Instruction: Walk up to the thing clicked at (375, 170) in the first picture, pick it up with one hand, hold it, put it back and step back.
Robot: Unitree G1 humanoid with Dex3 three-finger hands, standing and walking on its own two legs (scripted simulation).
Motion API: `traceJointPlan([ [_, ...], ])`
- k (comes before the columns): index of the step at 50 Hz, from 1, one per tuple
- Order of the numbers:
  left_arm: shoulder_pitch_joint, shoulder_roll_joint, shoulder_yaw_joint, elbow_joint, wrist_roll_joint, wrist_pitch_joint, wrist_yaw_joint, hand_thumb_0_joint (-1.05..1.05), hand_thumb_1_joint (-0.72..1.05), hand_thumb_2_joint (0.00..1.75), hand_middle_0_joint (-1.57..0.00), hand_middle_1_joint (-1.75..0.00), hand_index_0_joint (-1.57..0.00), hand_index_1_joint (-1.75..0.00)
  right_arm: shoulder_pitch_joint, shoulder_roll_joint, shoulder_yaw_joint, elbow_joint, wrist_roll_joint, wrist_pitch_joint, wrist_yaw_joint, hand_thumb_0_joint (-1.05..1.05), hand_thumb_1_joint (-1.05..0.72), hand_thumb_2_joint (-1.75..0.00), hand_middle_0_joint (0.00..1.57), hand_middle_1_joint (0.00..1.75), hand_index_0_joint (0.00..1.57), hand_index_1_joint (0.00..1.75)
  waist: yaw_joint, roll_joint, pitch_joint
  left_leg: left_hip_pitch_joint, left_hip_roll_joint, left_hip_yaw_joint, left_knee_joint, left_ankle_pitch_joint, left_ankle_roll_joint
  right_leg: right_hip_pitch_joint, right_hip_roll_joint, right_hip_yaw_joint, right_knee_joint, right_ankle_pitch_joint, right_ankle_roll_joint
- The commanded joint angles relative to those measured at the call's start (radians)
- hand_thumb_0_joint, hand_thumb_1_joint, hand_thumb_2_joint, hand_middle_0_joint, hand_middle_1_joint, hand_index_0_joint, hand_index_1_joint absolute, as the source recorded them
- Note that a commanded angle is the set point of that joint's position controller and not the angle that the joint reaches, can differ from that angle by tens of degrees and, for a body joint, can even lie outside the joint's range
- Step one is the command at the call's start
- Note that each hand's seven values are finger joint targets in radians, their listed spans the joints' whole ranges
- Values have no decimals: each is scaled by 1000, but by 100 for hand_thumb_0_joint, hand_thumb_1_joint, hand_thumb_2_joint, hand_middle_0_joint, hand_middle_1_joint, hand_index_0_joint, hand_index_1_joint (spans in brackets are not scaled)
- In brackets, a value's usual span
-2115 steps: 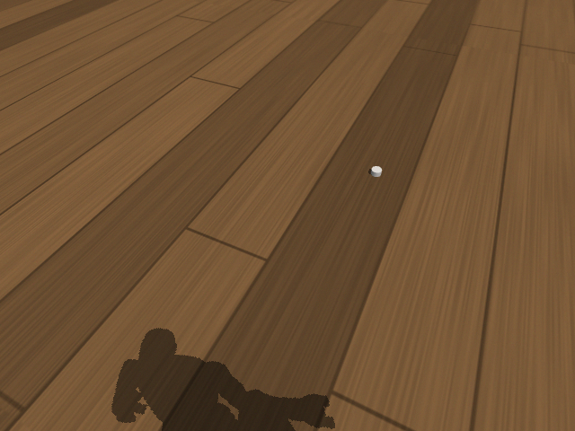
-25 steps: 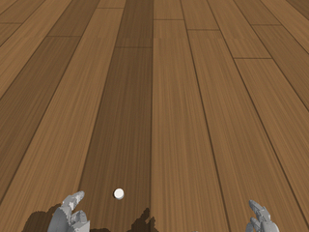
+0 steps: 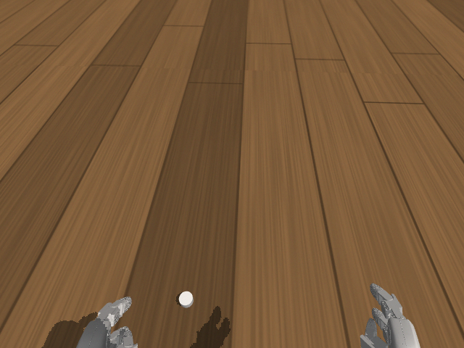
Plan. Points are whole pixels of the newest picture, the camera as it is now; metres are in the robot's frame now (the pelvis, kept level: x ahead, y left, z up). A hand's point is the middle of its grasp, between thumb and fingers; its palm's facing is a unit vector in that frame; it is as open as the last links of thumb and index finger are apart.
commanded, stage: home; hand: left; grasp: from above
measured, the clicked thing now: (186, 299) +0.46 +0.21 -0.70
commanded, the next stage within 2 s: stand in 1.58 s
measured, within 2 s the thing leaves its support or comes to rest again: neither
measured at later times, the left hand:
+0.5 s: hand out of the picture +0.16 +0.17 -0.04, palm faces +0.03 -0.98 -0.20, open 7.4 cm
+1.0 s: hand out of the picture +0.17 +0.18 -0.04, palm faces +0.03 -0.98 -0.20, open 7.4 cm
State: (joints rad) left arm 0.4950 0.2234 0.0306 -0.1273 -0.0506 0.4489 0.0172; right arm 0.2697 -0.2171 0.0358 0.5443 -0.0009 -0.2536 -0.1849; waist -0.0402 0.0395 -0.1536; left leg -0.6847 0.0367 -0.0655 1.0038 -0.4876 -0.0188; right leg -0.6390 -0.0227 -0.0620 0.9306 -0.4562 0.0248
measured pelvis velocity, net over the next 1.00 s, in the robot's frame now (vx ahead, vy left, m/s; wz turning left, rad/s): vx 0.00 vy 0.00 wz -0.01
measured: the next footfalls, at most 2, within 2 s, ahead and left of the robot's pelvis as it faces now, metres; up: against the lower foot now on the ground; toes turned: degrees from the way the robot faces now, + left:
none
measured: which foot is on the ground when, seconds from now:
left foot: down 0.00-1.00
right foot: down 0.00-1.00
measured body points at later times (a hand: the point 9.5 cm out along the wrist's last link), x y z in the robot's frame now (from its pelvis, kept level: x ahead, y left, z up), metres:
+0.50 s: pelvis -0.01 +0.00 +0.00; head +0.01 +0.00 +0.45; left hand +0.16 +0.23 -0.03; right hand +0.15 -0.25 -0.06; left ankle +0.01 +0.13 -0.68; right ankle +0.00 -0.14 -0.68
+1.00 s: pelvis +0.00 +0.00 +0.00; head +0.02 +0.01 +0.45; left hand +0.16 +0.23 -0.03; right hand +0.15 -0.25 -0.06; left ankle +0.01 +0.13 -0.68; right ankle +0.00 -0.14 -0.68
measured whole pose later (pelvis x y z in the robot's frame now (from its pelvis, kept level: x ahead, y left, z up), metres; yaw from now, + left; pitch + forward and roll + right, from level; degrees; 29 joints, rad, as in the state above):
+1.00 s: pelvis +0.00 +0.00 +0.00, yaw +0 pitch +10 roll -3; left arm 0.50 0.23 0.03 -0.14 -0.06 0.46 0.02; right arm 0.29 -0.22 0.03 0.56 0.00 -0.25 -0.19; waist -0.04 0.04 -0.16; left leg -0.69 0.04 -0.06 1.01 -0.49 -0.02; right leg -0.65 -0.02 -0.05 0.94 -0.46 0.03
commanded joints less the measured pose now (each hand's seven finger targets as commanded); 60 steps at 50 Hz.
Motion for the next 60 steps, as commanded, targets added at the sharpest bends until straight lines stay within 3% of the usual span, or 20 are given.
traceJointPlan([
  [1, -12, 103, 70, -191, 7, -45, 11, 0, 90, 90, -20, -30, -20, -30, -54, -124, -56, -154, 0, -58, -14, 0, -90, -90, 20, 30, 20, 30, 1, 28, -100, 109, -35, 19, -161, 262, 24, 56, 44, -17, -134, 216, -24],
  [13, -18, 97, 63, -181, 4, -42, 8, 0, 90, 90, -20, -30, -20, -30, -50, -125, -57, -153, 4, -60, -15, 0, -90, -90, 20, 30, 20, 30, 4, 19, -85, 100, -31, 21, -179, 210, 25, 44, 44, -14, -142, 167, -25],
  [18, -39, 100, 66, -189, 4, -44, 8, 0, 90, 90, -20, -30, -20, -30, -59, -122, -54, -155, 4, -65, -14, 0, -90, -90, 20, 30, 20, 30, 3, 14, -48, 71, -32, 19, -191, 122, 27, 25, 43, -15, -157, 95, -21],
  [19, -48, 119, 80, -221, 3, -48, 9, 0, 90, 90, -20, -30, -20, -30, -53, -124, -57, -154, 4, -65, -15, 0, -90, -90, 20, 30, 20, 30, 10, 19, -69, 81, -33, 23, -188, 128, 27, 37, 42, -13, -157, 99, -22],
  [20, -22, 98, 60, -171, 3, -45, 6, 0, 90, 90, -20, -30, -20, -30, -56, -124, -54, -151, 5, -65, -15, 0, -90, -90, 20, 30, 20, 30, 2, -1, -52, 71, -33, 18, -188, 120, 29, 29, 43, -12, -158, 95, -20],
  [24, -32, 106, 66, -200, 4, -44, 6, 0, 90, 90, -20, -30, -20, -30, -46, -126, -59, -149, 4, -68, -18, 0, -90, -90, 20, 30, 20, 30, -4, 4, -85, 92, -35, 34, -164, 178, 30, 39, 38, -5, -152, 146, -20],
  [30, -40, 122, 77, -218, 5, -44, 9, 0, 90, 90, -20, -30, -20, -30, -51, -121, -56, -147, 3, -69, -21, 0, -90, -90, 20, 30, 20, 30, 1, 9, -74, 77, -39, 35, -164, 136, 31, 33, 36, -3, -162, 111, -16],
  [35, -16, 101, 57, -198, 5, -39, 8, 0, 90, 90, -20, -30, -20, -30, -49, -122, -57, -148, 5, -67, -18, 0, -90, -90, 20, 30, 20, 30, 3, 11, -87, 81, -35, 27, -166, 174, 29, 40, 40, -8, -144, 142, -22],
  [36, -36, 128, 76, -236, 6, -42, 12, 0, 90, 90, -20, -30, -20, -30, -53, -129, -60, -152, 5, -66, -19, 0, -90, -90, 20, 30, 20, 30, 7, 20, -84, 84, -33, 28, -170, 175, 28, 41, 40, -10, -142, 140, -23],
  [37, -11, 100, 52, -194, 6, -39, 8, 0, 90, 90, -20, -30, -20, -30, -44, -123, -57, -143, 5, -64, -18, 0, -90, -90, 20, 30, 20, 30, 1, 23, -74, 87, -32, 24, -170, 185, 26, 35, 42, -11, -137, 147, -24],
  [39, -27, 115, 66, -224, 4, -43, 10, 0, 90, 90, -20, -30, -20, -30, -46, -124, -60, -147, 5, -64, -19, 0, -90, -90, 20, 30, 20, 30, 3, 18, -104, 101, -30, 23, -161, 225, 26, 50, 42, -13, -131, 180, -24],
  [44, 8, 77, 43, -157, 1, -34, 7, 0, 90, 90, -20, -30, -20, -30, -47, -122, -57, -149, 3, -63, -17, 0, -90, -90, 20, 30, 20, 30, -5, -5, -70, 79, -32, 21, -165, 185, 28, 33, 43, -13, -141, 150, -21],
  [46, -44, 128, 78, -243, 2, -44, 11, 0, 90, 90, -20, -30, -20, -30, -43, -125, -60, -148, 4, -60, -18, 0, -90, -90, 20, 30, 20, 30, 5, 31, -92, 93, -31, 23, -167, 195, 25, 42, 42, -13, -136, 158, -23],
  [51, 0, 91, 49, -191, 1, -38, 9, 0, 90, 90, -20, -30, -20, -30, -36, -123, -60, -149, 4, -56, -17, 0, -90, -90, 20, 30, 20, 30, -1, 21, -98, 103, -31, 26, -151, 261, 24, 52, 42, -10, -126, 213, -24],
  [53, -31, 128, 73, -242, 3, -44, 12, 0, 90, 90, -20, -30, -20, -30, -42, -128, -63, -150, 3, -54, -16, 0, -90, -90, 20, 30, 20, 30, 6, 34, -102, 103, -27, 17, -161, 255, 21, 53, 44, -15, -122, 202, -25],
  [54, -12, 103, 58, -181, 6, -40, 11, 0, 90, 90, -20, -30, -20, -30, -41, -123, -60, -144, 2, -53, -14, 0, -90, -90, 20, 30, 20, 30, -3, 17, -80, 94, -25, 13, -163, 243, 22, 42, 45, -18, -122, 191, -24],
  [56, -37, 127, 74, -231, 4, -43, 15, 0, 90, 90, -20, -30, -20, -30, -52, -124, -60, -161, 4, -52, -17, 0, -90, -90, 20, 30, 20, 30, 6, 3, -73, 77, -31, 23, -159, 200, 28, 40, 41, -13, -139, 162, -21],
  [58, -19, 100, 51, -195, 2, -41, 10, 0, 90, 90, -20, -30, -20, -30, -45, -120, -55, -148, 3, -53, -14, 0, -90, -90, 20, 30, 20, 30, 1, 13, -54, 72, -29, 17, -170, 175, 26, 33, 42, -15, -137, 142, -22],
  [60, -14, 97, 55, -203, 0, -41, 7, 0, 90, 90, -20, -30, -20, -30, -46, -123, -59, -154, 4, -52, -12, 0, -90, -90, 20, 30, 20, 30, 5, 31, -81, 87, -23, 7, -178, 180, 22, 32, 46, -18, -128, 143, -24],
])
